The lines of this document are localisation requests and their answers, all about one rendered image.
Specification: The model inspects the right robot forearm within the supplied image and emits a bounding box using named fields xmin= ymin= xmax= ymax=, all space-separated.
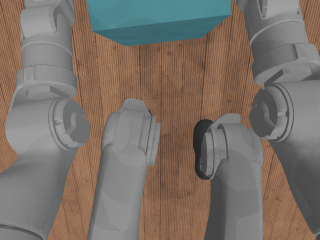
xmin=236 ymin=0 xmax=320 ymax=86

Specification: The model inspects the robot left shin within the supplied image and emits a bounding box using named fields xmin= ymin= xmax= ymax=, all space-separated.
xmin=101 ymin=98 xmax=152 ymax=153

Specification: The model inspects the robot right foot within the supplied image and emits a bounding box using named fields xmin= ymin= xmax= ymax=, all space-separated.
xmin=193 ymin=119 xmax=213 ymax=180

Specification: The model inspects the robot right upper arm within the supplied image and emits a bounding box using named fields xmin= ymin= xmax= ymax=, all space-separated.
xmin=249 ymin=79 xmax=320 ymax=240

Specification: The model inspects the carton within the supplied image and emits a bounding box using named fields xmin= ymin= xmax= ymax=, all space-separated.
xmin=86 ymin=0 xmax=231 ymax=47

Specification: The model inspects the left robot forearm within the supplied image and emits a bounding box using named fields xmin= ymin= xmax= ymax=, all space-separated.
xmin=5 ymin=0 xmax=78 ymax=137

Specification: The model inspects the robot left upper arm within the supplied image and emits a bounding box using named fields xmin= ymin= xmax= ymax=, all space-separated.
xmin=0 ymin=96 xmax=91 ymax=240

